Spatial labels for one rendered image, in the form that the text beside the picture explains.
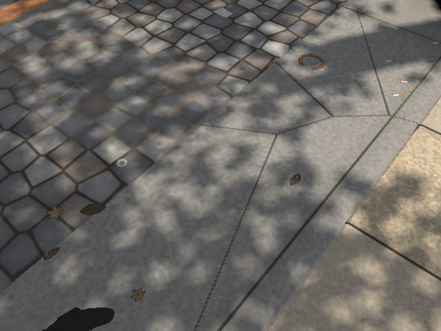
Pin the left robot hand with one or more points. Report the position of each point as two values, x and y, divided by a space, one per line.
82 320

